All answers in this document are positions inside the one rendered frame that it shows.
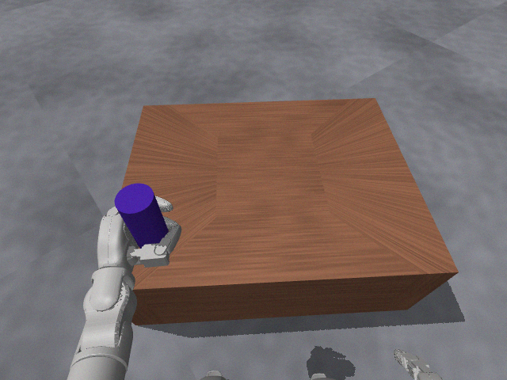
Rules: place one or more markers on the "left robot hand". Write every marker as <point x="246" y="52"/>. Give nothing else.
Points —
<point x="117" y="247"/>

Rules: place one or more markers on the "right robot hand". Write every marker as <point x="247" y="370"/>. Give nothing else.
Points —
<point x="418" y="368"/>

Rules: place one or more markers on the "can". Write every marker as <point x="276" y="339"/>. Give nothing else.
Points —
<point x="140" y="211"/>

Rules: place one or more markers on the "left robot arm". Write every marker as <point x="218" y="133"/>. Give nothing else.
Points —
<point x="105" y="345"/>

